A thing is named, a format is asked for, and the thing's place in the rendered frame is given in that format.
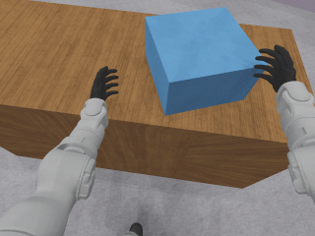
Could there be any left robot hand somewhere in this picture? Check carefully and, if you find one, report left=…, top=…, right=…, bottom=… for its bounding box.
left=90, top=66, right=119, bottom=101

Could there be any pedestal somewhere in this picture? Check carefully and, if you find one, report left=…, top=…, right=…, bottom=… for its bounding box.
left=0, top=0, right=315, bottom=189

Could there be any carton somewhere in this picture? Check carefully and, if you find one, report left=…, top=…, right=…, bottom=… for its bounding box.
left=145, top=7, right=269, bottom=116

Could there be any right robot hand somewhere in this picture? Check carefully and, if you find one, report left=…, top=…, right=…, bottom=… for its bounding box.
left=253, top=44, right=296, bottom=92

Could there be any robot right upper arm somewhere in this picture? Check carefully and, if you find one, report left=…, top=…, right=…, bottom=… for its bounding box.
left=286, top=145, right=315, bottom=204

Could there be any robot left forearm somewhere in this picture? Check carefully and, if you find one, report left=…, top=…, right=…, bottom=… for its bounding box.
left=34, top=97, right=108, bottom=189

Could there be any robot left foot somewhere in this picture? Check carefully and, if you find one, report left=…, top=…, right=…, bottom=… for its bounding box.
left=129, top=222, right=143, bottom=236

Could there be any robot right forearm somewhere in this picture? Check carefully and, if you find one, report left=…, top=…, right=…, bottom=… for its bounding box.
left=275, top=81, right=315, bottom=151

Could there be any robot left upper arm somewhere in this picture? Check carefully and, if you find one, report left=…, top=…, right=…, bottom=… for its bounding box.
left=0, top=148, right=96, bottom=236

